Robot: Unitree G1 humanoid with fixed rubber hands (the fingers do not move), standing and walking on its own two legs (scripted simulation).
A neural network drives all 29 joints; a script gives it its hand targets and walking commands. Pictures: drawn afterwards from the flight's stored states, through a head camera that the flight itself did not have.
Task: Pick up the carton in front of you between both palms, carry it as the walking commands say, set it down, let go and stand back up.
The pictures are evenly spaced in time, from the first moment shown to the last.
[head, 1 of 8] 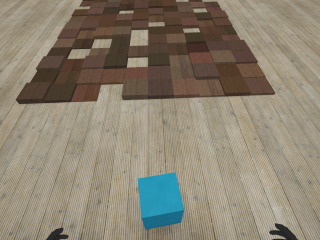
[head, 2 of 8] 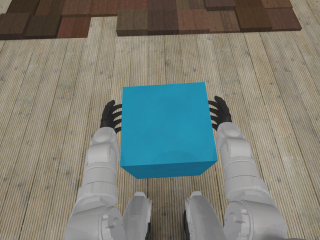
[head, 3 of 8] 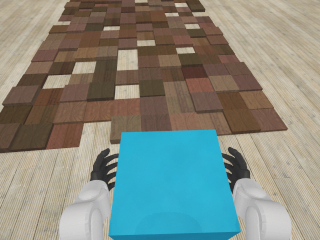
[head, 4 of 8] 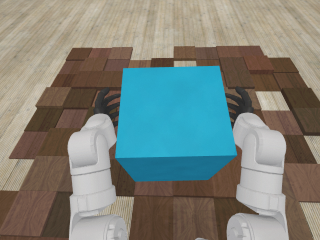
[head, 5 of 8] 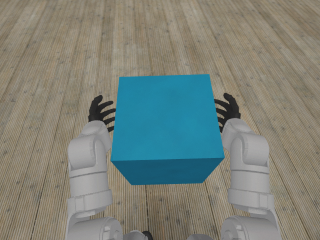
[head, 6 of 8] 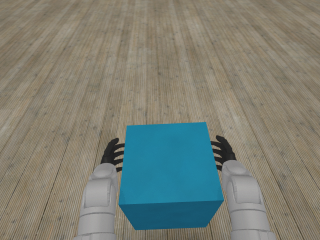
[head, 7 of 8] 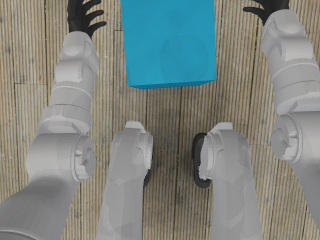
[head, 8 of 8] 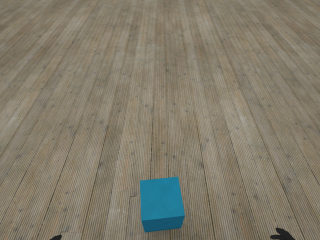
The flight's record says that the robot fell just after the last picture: no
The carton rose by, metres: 0.78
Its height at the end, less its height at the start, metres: +0.00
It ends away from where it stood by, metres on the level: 7.20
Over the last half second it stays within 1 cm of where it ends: yes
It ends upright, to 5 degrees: yes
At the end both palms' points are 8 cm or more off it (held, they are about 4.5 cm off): yes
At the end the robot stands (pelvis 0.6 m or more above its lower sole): yes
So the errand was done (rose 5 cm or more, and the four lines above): yes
